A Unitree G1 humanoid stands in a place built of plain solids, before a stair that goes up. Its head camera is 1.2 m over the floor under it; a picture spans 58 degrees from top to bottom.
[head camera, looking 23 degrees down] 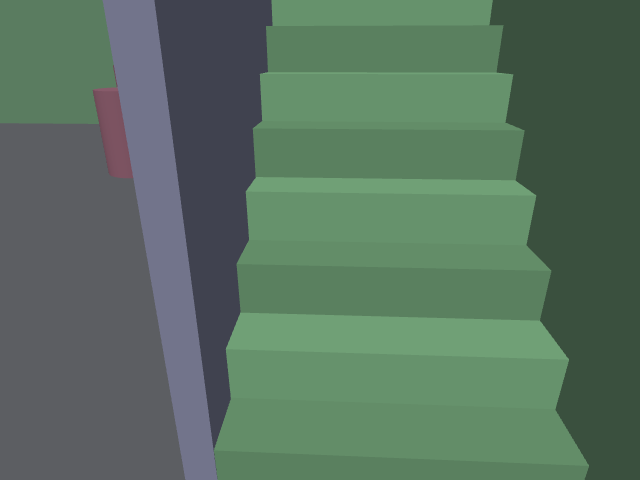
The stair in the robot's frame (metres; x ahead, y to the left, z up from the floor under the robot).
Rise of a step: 0.19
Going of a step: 0.20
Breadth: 1.02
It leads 3 degrees to the right of straight ahead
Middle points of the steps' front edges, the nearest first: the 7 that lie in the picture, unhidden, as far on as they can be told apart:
0.86 -0.21 0.19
1.06 -0.22 0.38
1.26 -0.23 0.57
1.47 -0.24 0.76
1.67 -0.25 0.95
1.87 -0.26 1.13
2.08 -0.27 1.32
